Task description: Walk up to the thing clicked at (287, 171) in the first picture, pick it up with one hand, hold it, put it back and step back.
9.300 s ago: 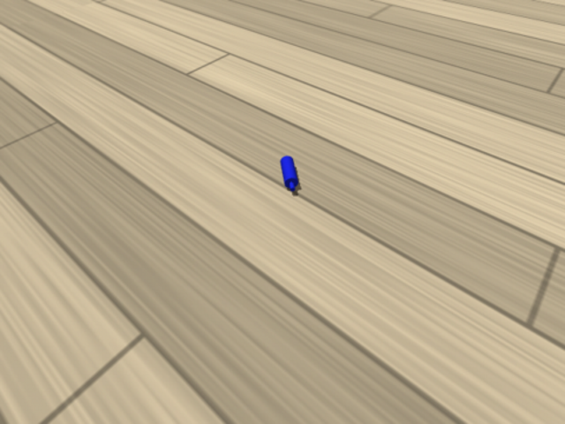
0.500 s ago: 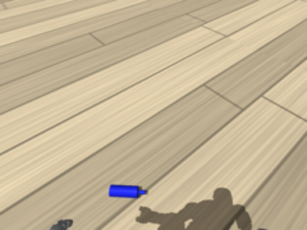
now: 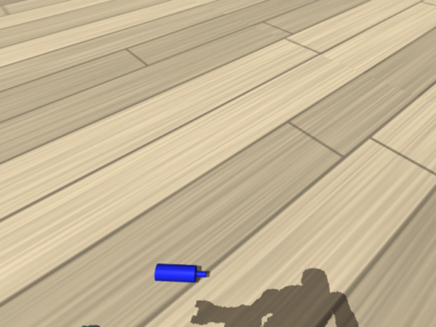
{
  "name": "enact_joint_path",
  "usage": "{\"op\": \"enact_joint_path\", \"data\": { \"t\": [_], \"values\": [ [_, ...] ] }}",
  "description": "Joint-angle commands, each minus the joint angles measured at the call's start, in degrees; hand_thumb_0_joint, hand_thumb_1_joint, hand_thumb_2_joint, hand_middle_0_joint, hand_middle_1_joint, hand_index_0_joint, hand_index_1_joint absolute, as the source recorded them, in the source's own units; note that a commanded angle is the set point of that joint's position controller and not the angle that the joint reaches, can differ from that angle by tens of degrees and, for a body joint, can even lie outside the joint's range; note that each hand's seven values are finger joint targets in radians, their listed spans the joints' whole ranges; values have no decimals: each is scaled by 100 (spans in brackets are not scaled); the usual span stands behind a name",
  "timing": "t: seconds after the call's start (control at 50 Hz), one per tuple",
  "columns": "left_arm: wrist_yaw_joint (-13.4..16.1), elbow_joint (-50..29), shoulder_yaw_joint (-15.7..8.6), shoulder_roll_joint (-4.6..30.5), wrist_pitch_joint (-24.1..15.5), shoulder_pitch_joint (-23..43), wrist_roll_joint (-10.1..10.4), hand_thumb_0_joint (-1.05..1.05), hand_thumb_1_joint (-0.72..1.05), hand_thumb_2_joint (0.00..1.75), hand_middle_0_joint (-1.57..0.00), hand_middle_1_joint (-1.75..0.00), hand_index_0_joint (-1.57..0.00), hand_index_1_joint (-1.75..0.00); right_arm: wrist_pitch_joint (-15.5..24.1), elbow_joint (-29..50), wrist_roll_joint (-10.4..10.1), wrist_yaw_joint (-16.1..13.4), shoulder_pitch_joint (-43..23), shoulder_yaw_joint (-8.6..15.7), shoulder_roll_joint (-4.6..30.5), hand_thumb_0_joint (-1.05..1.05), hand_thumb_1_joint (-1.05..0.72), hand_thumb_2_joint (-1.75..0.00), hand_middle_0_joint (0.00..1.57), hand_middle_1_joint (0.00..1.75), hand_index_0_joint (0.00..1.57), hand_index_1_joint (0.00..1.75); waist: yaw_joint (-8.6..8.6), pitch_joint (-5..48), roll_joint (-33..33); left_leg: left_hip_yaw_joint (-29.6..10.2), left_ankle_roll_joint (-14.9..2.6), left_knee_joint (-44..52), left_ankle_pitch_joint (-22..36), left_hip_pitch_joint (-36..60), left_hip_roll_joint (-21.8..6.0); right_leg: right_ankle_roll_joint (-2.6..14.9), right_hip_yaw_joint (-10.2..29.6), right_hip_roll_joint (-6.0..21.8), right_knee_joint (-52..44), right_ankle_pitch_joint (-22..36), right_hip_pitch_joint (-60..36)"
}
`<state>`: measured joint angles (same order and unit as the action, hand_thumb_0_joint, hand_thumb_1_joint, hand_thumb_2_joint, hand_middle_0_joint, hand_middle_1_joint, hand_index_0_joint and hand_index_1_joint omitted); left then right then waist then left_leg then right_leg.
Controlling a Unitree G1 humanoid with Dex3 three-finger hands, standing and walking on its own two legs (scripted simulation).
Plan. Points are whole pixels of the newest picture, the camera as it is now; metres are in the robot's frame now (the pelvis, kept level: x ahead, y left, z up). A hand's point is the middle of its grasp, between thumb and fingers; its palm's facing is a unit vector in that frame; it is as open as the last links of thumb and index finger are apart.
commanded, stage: walk up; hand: left
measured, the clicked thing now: (181, 273) +0.45 +0.23 -0.74
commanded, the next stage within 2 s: stand in 0.14 s
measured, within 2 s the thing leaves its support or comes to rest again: neither
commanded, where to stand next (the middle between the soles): +0.08 -0.01 m, yaw -1 degrees
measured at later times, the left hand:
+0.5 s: hand out of the picture +0.07 +0.24 -0.16, palm faces -0.02 -0.94 -0.34, open 7.4 cm
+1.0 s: hand out of the picture +0.06 +0.24 -0.15, palm faces -0.03 -0.93 -0.35, open 7.4 cm
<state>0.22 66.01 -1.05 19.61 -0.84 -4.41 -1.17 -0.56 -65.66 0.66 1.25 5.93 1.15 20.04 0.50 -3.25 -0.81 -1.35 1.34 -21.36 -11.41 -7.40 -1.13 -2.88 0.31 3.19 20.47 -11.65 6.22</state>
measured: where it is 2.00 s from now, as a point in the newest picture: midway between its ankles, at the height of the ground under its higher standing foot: outside the picture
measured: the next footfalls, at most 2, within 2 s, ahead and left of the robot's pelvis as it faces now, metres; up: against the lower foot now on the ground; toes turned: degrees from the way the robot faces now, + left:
none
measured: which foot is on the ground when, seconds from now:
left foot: down 0.00-1.00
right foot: down 0.00-1.00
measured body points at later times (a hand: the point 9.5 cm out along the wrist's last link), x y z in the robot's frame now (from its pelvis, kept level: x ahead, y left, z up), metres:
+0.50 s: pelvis -0.01 -0.01 +0.00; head +0.01 -0.01 +0.45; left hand +0.07 +0.29 -0.13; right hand +0.08 -0.31 -0.13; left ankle +0.00 +0.14 -0.75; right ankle +0.00 -0.15 -0.75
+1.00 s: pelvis -0.01 -0.01 +0.00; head +0.00 -0.02 +0.45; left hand +0.06 +0.29 -0.13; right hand +0.06 -0.32 -0.14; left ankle +0.00 +0.14 -0.75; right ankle +0.00 -0.15 -0.75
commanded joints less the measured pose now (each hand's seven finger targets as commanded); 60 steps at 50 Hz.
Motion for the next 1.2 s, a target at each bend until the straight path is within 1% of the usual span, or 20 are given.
{"op": "enact_joint_path", "data": {
  "t": [0.0, 0.1, 0.12, 0.16, 0.2, 0.26, 0.32, 0.38, 0.5, 0.54, 0.56, 0.64, 0.68, 0.76, 0.94, 0.98, 1.02, 1.08, 1.12, 1.18],
  "values": [
    [58, -347, -227, 1253, -130, 304, 14, 0, 90, 90, -20, -30, -20, -30, 135, 377, -17, -106, -358, 225, 1196, 0, -90, -90, 20, 30, 20, 30, -32, 461, 49, -365, -257, 447, 573, -75, -503, 314, 196, 306, -297, 601, -129],
    [56, -380, -239, 1248, -139, 314, 10, 0, 90, 90, -20, -30, -20, -30, 132, 386, -22, -101, -277, 213, 1177, 0, -90, -90, 20, 30, 20, 30, -26, 459, 90, -324, -254, 412, 687, -33, -502, 298, 210, 332, -353, 632, -112],
    [58, -405, -226, 1290, -114, 275, 72, 0, 90, 90, -20, -30, -20, -30, 175, 442, 15, -130, -334, 197, 1183, 0, -90, -90, 20, 30, 20, 30, -16, 254, 330, -425, -198, 432, 1259, 10, -599, 313, 260, 401, -223, 1077, 54],
    [47, -378, -204, 1217, -103, 125, 99, 0, 90, 90, -20, -30, -20, -30, 209, 432, -3, -141, -353, 221, 1271, 0, -90, -90, 20, 30, 20, 30, -44, 448, 172, -399, -194, 327, 1580, 283, -657, 304, 240, 399, -206, 1224, 9],
    [42, -409, -203, 1223, -92, 130, 92, 0, 90, 90, -20, -30, -20, -30, 199, 425, -8, -147, -286, 202, 1238, 0, -90, -90, 20, 30, 20, 30, -23, 479, 126, -352, -176, 359, 1444, 164, -602, 292, 242, 407, -256, 1229, -112],
    [31, -427, -202, 1248, -90, 124, 79, 0, 90, 90, -20, -30, -20, -30, 189, 463, -22, -135, -395, 176, 1203, 0, -90, -90, 20, 30, 20, 30, -29, 485, 67, -344, -154, 431, 1098, 198, -573, 281, 272, 387, -313, 970, -61],
    [30, -449, -194, 1273, -83, 156, 65, 0, 90, 90, -20, -30, -20, -30, 180, 458, -19, -135, -399, 177, 1199, 0, -90, -90, 20, 30, 20, 30, -12, 564, 110, -345, -156, 391, 1042, 282, -607, 315, 278, 400, -348, 865, -46],
    [17, -452, -190, 1310, -79, 139, 61, 0, 90, 90, -20, -30, -20, -30, 169, 431, -17, -127, -388, 159, 1190, 0, -90, -90, 20, 30, 20, 30, 1, 463, 96, -331, -139, 463, 769, 178, -560, 313, 330, 403, -409, 738, 20],
    [9, -473, -177, 1302, -84, 121, 59, 0, 90, 90, -20, -30, -20, -30, 176, 427, -14, -120, -376, 159, 1218, 0, -90, -90, 20, 30, 20, 30, 0, 471, 71, -351, -143, 448, 778, 162, -594, 324, 342, 399, -409, 693, 32],
    [11, -490, -178, 1320, -87, 111, 61, 0, 90, 90, -20, -30, -20, -30, 177, 435, -12, -120, -386, 164, 1228, 0, -90, -90, 20, 30, 20, 30, 0, 533, 95, -331, -156, 403, 846, 219, -595, 332, 353, 419, -401, 805, 12],
    [2, -479, -171, 1294, -81, 128, 66, 0, 90, 90, -20, -30, -20, -30, 176, 415, -18, -123, -351, 145, 1227, 0, -90, -90, 20, 30, 20, 30, -1, 444, 69, -338, -152, 444, 696, 92, -584, 323, 357, 407, -416, 685, -6],
    [4, -479, -170, 1304, -81, 80, 69, 0, 90, 90, -20, -30, -20, -30, 181, 420, -14, -118, -375, 156, 1232, 0, -90, -90, 20, 30, 20, 30, -30, 438, 108, -370, -151, 464, 828, 147, -611, 342, 328, 392, -391, 671, 27],
    [-3, -487, -165, 1287, -66, 80, 61, 0, 90, 90, -20, -30, -20, -30, 182, 411, -13, -126, -306, 141, 1232, 0, -90, -90, 20, 30, 20, 30, -22, 344, 112, -351, -143, 517, 575, 23, -577, 332, 340, 392, -431, 553, 57],
    [-5, -493, -177, 1317, -61, 71, 64, 0, 90, 90, -20, -30, -20, -30, 190, 402, -5, -121, -270, 140, 1242, 0, -90, -90, 20, 30, 20, 30, -32, 330, 107, -378, -137, 565, 500, 6, -588, 353, 351, 393, -429, 347, 102],
    [-12, -519, -162, 1329, -74, -29, 59, 0, 90, 90, -20, -30, -20, -30, 194, 403, -7, -110, -256, 151, 1253, 0, -90, -90, 20, 30, 20, 30, -48, 381, 138, -376, -165, 519, 479, 60, -594, 350, 365, 392, -429, 361, 144],
    [-14, -524, -158, 1332, -75, 8, 67, 0, 90, 90, -20, -30, -20, -30, 192, 389, -8, -108, -211, 138, 1239, 0, -90, -90, 20, 30, 20, 30, -39, 318, 185, -369, -161, 523, 364, 66, -583, 354, 398, 394, -464, 196, 222],
    [-5, -543, -158, 1337, -75, 12, 63, 0, 90, 90, -20, -30, -20, -30, 189, 386, -11, -109, -208, 156, 1269, 0, -90, -90, 20, 30, 20, 30, -31, 358, 166, -374, -163, 488, 425, 110, -590, 360, 406, 397, -464, 247, 202],
    [-11, -550, -163, 1362, -67, 0, 67, 0, 90, 90, -20, -30, -20, -30, 181, 380, -2, -107, -162, 139, 1241, 0, -90, -90, 20, 30, 20, 30, -23, 265, 117, -357, -140, 548, 279, -20, -567, 369, 418, 386, -454, 135, 251],
    [-15, -558, -154, 1333, -70, -26, 68, 0, 90, 90, -20, -30, -20, -30, 194, 402, 3, -112, -185, 148, 1274, 0, -90, -90, 20, 30, 20, 30, -30, 420, 79, -337, -176, 479, 504, 42, -598, 375, 420, 412, -402, 468, 119],
    [-10, -549, -159, 1343, -70, -69, 66, 0, 90, 90, -20, -30, -20, -30, 206, 408, -10, -114, -203, 128, 1248, 0, -90, -90, 20, 30, 20, 30, -60, 437, 63, -344, -169, 493, 680, 57, -601, 363, 378, 392, -346, 605, 89]
  ]
}}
